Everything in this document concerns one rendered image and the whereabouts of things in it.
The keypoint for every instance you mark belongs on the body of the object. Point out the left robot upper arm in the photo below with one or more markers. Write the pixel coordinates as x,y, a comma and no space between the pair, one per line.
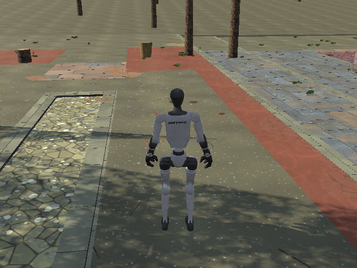
160,118

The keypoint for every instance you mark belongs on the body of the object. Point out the right robot forearm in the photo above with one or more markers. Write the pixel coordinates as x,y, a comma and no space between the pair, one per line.
205,148

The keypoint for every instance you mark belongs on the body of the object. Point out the left robot forearm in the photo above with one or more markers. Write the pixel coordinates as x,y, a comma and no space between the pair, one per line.
151,148

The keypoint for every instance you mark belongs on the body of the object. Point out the robot left hand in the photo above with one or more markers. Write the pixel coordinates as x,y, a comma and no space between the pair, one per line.
148,159

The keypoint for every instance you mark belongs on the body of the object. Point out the robot right thigh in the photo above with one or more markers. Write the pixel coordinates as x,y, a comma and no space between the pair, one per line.
191,165

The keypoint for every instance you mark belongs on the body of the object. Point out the left robot shin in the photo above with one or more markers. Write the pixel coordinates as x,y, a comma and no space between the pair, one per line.
164,204

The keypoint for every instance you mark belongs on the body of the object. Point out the robot right hand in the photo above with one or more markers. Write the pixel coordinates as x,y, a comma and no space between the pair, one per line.
207,159

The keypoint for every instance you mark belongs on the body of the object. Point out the right robot upper arm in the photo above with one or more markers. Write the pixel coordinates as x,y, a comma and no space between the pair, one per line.
198,126

